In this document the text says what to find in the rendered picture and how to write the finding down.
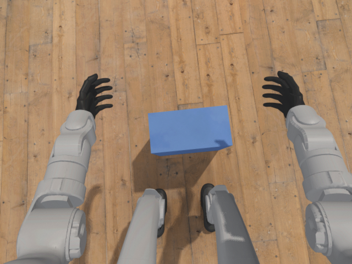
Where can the robot right upper arm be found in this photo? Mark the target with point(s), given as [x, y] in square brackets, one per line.
[328, 229]

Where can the robot right hand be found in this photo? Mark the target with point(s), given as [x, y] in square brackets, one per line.
[289, 90]

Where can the right robot thigh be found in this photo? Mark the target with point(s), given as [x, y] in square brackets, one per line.
[234, 245]

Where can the carton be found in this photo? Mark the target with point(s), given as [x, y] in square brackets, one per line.
[189, 130]

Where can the robot left hand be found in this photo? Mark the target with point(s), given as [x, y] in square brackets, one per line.
[87, 99]

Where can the right robot forearm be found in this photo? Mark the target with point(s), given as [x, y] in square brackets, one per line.
[325, 174]

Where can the robot left shin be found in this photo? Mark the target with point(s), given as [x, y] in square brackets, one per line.
[150, 192]

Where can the left robot forearm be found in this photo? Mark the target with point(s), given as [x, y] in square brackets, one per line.
[63, 183]

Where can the robot left upper arm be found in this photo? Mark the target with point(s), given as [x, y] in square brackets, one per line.
[52, 236]

